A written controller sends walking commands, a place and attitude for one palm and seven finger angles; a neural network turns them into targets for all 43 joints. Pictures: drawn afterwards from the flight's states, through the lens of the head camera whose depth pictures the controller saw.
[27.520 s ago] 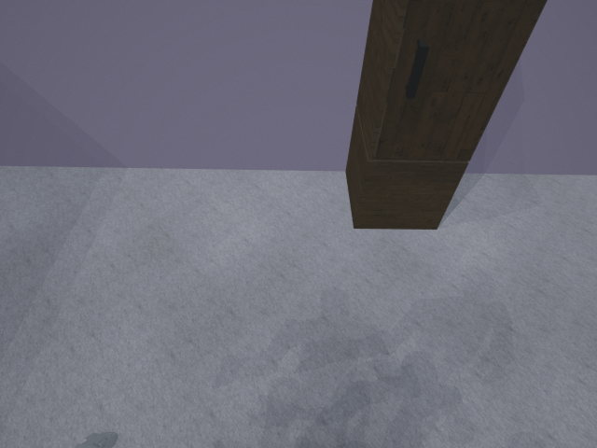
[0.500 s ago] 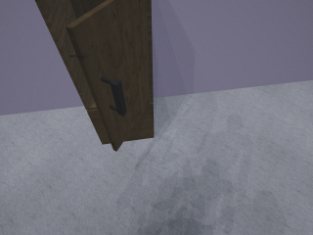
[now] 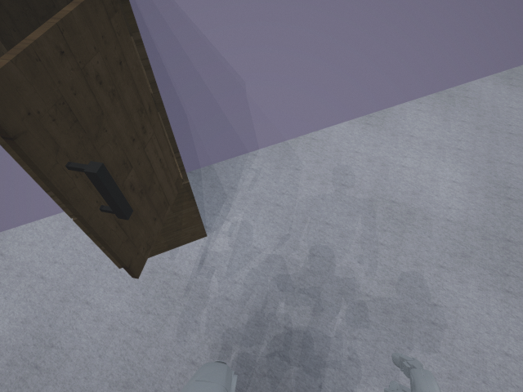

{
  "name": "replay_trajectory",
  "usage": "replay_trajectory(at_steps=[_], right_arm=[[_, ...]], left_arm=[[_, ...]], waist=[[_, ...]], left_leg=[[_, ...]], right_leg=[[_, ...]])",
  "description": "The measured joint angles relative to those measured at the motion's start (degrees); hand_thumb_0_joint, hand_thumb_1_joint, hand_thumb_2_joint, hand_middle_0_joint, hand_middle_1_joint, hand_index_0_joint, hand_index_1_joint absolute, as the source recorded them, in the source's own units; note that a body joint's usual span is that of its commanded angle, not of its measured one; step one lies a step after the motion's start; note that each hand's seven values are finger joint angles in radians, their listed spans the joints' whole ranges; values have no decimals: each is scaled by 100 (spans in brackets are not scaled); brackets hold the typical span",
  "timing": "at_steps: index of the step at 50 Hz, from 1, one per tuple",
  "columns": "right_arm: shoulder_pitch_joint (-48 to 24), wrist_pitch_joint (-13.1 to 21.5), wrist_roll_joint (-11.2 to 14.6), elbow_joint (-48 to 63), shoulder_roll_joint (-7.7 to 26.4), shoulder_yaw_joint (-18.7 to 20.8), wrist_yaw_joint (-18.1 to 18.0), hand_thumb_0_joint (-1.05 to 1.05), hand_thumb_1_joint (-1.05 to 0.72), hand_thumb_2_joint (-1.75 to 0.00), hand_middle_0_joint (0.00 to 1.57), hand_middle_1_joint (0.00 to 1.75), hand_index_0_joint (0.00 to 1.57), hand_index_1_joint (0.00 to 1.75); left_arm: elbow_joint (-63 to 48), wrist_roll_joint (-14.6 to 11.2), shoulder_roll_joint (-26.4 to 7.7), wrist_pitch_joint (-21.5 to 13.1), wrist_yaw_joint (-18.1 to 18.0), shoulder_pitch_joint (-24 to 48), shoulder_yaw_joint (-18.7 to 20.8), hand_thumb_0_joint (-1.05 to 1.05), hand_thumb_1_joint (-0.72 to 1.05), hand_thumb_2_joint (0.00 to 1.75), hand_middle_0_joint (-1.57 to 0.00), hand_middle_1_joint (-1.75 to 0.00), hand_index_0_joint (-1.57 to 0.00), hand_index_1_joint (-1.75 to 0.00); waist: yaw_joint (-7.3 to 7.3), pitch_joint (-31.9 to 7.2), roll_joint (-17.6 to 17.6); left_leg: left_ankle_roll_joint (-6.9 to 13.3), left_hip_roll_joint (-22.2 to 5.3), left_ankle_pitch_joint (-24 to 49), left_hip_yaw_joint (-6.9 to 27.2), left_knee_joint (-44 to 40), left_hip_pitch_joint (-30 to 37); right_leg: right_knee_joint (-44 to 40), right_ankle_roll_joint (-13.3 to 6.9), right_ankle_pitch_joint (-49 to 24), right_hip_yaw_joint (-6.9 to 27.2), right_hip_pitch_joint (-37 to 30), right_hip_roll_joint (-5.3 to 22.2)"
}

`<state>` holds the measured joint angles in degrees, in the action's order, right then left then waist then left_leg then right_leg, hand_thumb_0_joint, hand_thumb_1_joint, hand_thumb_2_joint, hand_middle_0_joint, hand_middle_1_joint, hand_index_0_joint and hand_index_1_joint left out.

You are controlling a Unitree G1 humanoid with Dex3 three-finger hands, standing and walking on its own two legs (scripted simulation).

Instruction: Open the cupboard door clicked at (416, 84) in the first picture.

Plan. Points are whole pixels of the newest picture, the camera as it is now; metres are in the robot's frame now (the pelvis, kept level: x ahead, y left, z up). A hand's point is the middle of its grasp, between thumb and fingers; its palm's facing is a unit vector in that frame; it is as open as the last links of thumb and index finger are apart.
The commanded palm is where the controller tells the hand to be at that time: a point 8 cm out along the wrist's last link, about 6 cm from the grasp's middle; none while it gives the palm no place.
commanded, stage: walk to a spot facing it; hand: left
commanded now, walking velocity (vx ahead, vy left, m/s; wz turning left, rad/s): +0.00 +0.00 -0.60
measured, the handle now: (100, 191) +0.42 +0.36 +0.00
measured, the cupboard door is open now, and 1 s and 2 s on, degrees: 55 55 55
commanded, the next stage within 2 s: none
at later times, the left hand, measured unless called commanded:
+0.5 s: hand (167, 356) +0.18 +0.20 -0.17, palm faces -0.30 -0.91 -0.27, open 7.4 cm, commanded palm none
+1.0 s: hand (212, 325) +0.25 +0.14 -0.19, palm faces -0.49 -0.86 -0.16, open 7.4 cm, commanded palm none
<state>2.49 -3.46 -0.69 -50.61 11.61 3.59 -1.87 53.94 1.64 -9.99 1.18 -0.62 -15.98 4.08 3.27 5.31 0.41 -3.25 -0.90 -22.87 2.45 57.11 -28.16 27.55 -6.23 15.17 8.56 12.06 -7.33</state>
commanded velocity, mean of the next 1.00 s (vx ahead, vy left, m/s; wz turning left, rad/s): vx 0.17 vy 0.00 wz -0.59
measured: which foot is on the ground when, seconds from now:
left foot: up 0.00-0.18, down 0.20-0.52, up 0.54-0.94, down 0.96-1.00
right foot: down 0.00-0.20, up 0.22-0.50, down 0.52-0.94, up 0.96-1.00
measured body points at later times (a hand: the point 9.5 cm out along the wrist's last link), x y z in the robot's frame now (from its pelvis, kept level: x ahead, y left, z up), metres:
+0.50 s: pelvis +0.02 +0.02 -0.01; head +0.08 -0.01 +0.43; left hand +0.19 +0.25 -0.14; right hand -0.02 -0.24 -0.16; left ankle +0.04 +0.17 -0.74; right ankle +0.00 -0.09 -0.73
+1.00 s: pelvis +0.14 -0.02 -0.02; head +0.17 -0.02 +0.43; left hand +0.27 +0.18 -0.18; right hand +0.09 -0.29 -0.13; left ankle +0.23 +0.05 -0.74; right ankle +0.00 -0.09 -0.71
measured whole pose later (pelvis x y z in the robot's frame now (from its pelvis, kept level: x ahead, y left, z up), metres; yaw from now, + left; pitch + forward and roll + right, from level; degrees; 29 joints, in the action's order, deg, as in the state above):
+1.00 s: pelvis +0.14 -0.02 -0.02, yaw -34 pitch +1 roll -1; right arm 11.4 3.2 -2.2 -48.9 11.1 2.0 -0.3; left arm 56.9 1.4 -11.4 0.3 2.1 -19.0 4.5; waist 1.3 2.1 1.6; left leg 0.3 -2.8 -15.4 -3.8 35.1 -20.7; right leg 48.8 -2.9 27.0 5.2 16.1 -3.5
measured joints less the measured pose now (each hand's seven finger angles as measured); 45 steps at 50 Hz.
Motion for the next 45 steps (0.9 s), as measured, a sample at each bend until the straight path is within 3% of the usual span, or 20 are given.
replay_trajectory(at_steps=[6, 9, 10, 11, 13, 15, 17, 21, 25, 27, 29, 31, 33, 38, 45], right_arm=[[19, 54, 46, 143, -103, -41, -2, 1, -91, -90, 20, 30, 20, 30], [140, 137, 58, 222, -135, -86, -10, 1, -91, -90, 20, 30, 20, 30], [237, 188, 45, 279, -96, -113, -11, 1, -91, -90, 20, 30, 20, 30], [312, 245, 14, 310, -66, -116, -26, 1, -91, -90, 20, 30, 21, 30], [407, 254, -66, 294, -103, -172, -45, 1, -91, -90, 20, 30, 21, 30], [560, 229, -115, 283, -115, -241, -39, 1, -90, -90, 20, 30, 21, 30], [704, 209, -142, 242, -101, -269, -38, 1, -90, -90, 20, 30, 21, 30], [943, 211, -160, 120, -6, -240, -16, 1, -90, -90, 20, 30, 21, 30], [1194, 175, -142, 20, 150, -154, 30, 1, -90, -90, 21, 30, 21, 30], [1324, 118, -99, -52, 264, -102, 70, 1, -90, -90, 20, 30, 21, 30], [1293, -1, -77, -209, 370, -55, 78, 1, -90, -90, 20, 30, 21, 30], [1259, -44, -73, -326, 406, -19, 101, 1, -91, -90, 20, 30, 20, 30], [1226, -25, -83, -357, 399, 5, 138, 1, -91, -90, 20, 30, 20, 30], [1109, 86, -95, -227, 275, 45, 240, 1, -91, -90, 20, 30, 20, 30], [887, 305, -65, 8, 42, 5, 283, 1, -91, -90, 20, 30, 20, 30]], left_arm=[[-34, 18, -91, 36, 6, -84, 38, 0, 90, 90, -20, -29, -20, -30], [-36, -6, -190, 80, 13, -98, 74, 0, 90, 90, -20, -29, -20, -30], [-62, -26, -203, 95, 20, -138, 81, 0, 90, 90, -20, -29, -20, -30], [-66, -44, -232, 108, 38, -101, 89, 0, 90, 90, -20, -29, -20, -30], [-80, -12, -370, 124, 92, 66, 138, 0, 90, 90, -20, -29, -20, -30], [-107, 14, -474, 141, 156, 206, 187, 0, 90, 90, -20, -29, -20, -30], [-164, 9, -532, 163, 217, 323, 206, 0, 90, 90, -20, -29, -20, -30], [-257, -9, -551, 175, 281, 540, 158, 0, 91, 90, -19, -29, -19, -30], [-298, -22, -537, 129, 312, 756, 94, 0, 91, 90, -19, -29, -19, -30], [-329, -9, -521, 20, 298, 807, 59, 0, 91, 90, -19, -29, -19, -30], [-320, -29, -434, -59, 227, 862, -5, 0, 91, 90, -19, -29, -20, -30], [-321, -41, -350, -82, 156, 815, -37, 0, 91, 90, -19, -29, -20, -30], [-289, -39, -274, -106, 121, 705, -62, 0, 90, 90, -20, -29, -20, -30], [-112, -14, -123, -175, 176, 340, -124, 0, 90, 90, -20, -29, -20, -30], [130, 6, -55, -193, 246, -132, -73, 0, 90, 90, -20, -29, -20, -30]], waist=[[60, -31, 148], [7, -91, 202], [-31, -177, 116], [-83, -200, 59], [-41, -73, 204], [-28, -5, 246], [-49, 52, 199], [-172, 167, -21], [-335, 212, -190], [-371, 165, -263], [-426, 201, -348], [-436, 176, -321], [-436, 100, -257], [-409, -138, -118], [-207, -288, 58]], left_leg=[[74, 143, -102, 34, -837, 292], [130, 178, 317, 40, -1896, 726], [229, 78, 558, 112, -2428, 939], [234, 3, 946, 113, -2577, 943], [244, 3, 782, -101, -2387, 938], [234, -75, 638, -274, -2465, 1038], [215, -183, 651, -410, -2620, 1153], [145, -456, 639, -669, -2719, 1326], [-12, -696, 354, -951, -2367, 1340], [-63, -793, -160, -996, -1677, 1135], [-22, -659, -789, -687, -520, 740], [-9, -518, -675, -545, 284, 400], [-34, -462, -355, -536, 514, 167], [-56, -396, 263, -506, 5, -92], [25, -172, 377, -419, -1440, 247]], right_leg=[[58, 86, 42, 344, 18, -101], [254, 178, 163, 488, 120, -168], [423, 214, 254, 493, 232, -279], [822, 293, 665, 360, 439, -294], [2011, 514, 1325, -32, 933, -49], [3021, 670, 1373, -376, 1379, 192], [3446, 768, 1238, -634, 1628, 438], [2603, 810, 1113, -999, 1499, 759], [1279, 690, 620, -1211, 969, 796], [804, 530, 252, -1221, 738, 751], [989, 400, 348, -1165, 745, 667], [830, 344, 342, -1067, 570, 617], [533, 331, 230, -952, 354, 576], [-53, 280, 69, -668, -78, 474], [-196, 362, 304, -245, -430, 398]])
